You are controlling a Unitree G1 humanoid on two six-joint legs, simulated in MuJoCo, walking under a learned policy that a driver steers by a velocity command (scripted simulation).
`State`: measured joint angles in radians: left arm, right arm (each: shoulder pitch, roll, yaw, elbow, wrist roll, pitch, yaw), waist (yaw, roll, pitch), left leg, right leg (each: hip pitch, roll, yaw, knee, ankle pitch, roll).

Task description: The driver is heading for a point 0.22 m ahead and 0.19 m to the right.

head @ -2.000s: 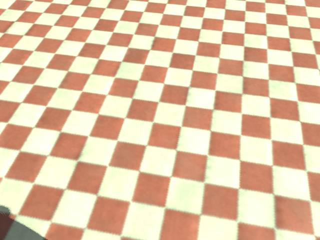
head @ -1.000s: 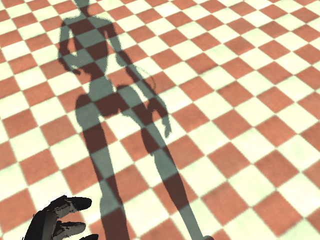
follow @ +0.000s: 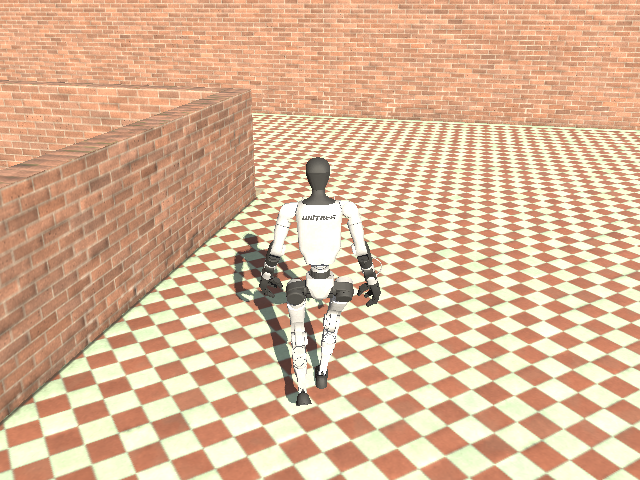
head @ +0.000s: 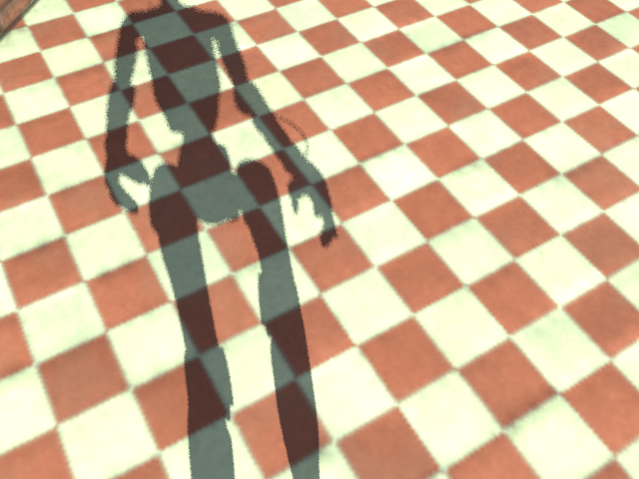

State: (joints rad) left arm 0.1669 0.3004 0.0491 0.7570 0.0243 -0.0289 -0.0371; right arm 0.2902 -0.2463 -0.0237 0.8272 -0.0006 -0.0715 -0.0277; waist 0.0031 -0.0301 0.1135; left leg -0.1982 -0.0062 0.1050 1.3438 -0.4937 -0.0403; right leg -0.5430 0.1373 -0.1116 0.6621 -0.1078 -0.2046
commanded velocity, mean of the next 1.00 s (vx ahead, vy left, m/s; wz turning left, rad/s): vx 0.11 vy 0.00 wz -0.91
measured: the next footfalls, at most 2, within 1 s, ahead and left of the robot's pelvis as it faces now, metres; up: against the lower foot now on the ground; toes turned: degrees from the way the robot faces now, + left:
left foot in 0.46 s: +0.29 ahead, +0.15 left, +0.00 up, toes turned -37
right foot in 0.98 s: +0.10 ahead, +0.02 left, +0.00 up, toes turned -57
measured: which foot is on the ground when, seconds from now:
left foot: up 0.00-0.44, down 0.46-0.96, up 0.98-1.00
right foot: down 0.00-0.46, up 0.48-0.96, down 0.98-1.00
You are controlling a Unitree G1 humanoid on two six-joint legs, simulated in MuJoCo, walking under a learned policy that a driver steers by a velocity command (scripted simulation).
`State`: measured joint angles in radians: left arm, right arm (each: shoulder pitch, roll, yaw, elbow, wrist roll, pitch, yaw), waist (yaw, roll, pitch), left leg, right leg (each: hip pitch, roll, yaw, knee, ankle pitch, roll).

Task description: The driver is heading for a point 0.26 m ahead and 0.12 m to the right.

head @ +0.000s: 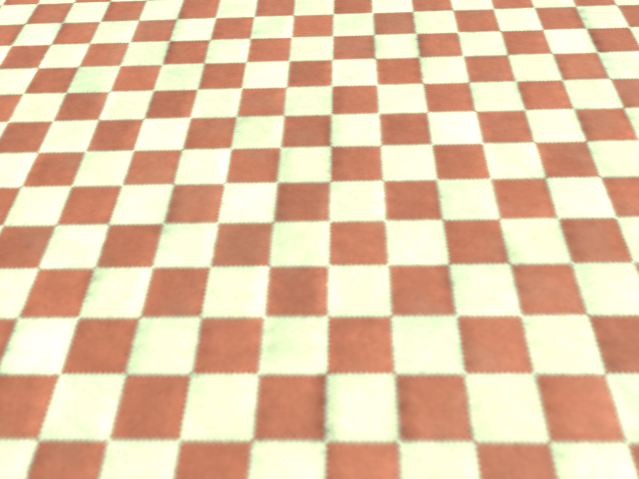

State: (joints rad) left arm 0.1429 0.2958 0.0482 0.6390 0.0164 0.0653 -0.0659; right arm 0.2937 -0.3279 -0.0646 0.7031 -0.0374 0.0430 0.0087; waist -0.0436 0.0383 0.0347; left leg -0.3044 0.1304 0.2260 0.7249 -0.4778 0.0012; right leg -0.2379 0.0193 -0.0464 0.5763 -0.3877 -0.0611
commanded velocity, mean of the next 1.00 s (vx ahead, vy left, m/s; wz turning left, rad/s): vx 0.21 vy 0.00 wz -0.11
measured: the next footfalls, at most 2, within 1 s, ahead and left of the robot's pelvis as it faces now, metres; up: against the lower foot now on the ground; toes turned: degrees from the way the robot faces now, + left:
left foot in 0.42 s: +0.34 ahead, +0.07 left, +0.00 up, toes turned -1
right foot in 0.76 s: +0.29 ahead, -0.13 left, +0.00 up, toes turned -4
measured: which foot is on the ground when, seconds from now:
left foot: up 0.00-0.40, down 0.42-1.00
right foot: down 0.00-0.42, up 0.44-0.74, down 0.76-1.00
